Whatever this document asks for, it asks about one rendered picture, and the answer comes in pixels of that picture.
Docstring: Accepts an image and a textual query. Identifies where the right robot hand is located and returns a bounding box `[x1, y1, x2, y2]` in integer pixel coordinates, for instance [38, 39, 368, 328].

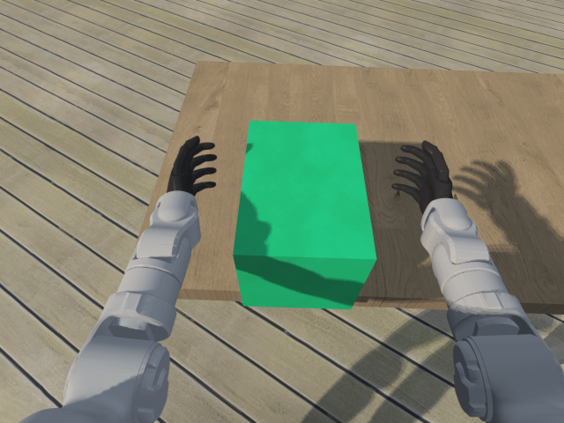
[391, 140, 453, 214]

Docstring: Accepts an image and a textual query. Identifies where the right robot upper arm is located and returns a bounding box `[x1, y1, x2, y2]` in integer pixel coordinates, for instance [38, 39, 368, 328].
[453, 334, 564, 423]

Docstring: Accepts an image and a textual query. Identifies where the carton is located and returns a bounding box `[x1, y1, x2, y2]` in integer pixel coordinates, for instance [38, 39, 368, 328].
[233, 121, 377, 309]

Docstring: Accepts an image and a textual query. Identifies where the left robot forearm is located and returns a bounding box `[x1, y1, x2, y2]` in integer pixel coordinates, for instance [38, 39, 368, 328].
[63, 190, 201, 404]

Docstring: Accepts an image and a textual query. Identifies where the right robot forearm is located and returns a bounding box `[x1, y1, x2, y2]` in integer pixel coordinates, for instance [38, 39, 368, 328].
[420, 198, 564, 385]

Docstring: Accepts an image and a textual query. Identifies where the table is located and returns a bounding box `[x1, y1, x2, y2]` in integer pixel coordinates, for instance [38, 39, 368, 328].
[133, 61, 564, 364]

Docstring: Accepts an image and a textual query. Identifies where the left robot hand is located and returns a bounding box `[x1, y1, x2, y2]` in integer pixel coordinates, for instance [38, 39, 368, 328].
[167, 136, 217, 196]

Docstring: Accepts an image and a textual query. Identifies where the left robot upper arm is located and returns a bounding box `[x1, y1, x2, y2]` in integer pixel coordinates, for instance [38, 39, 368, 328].
[19, 336, 170, 423]

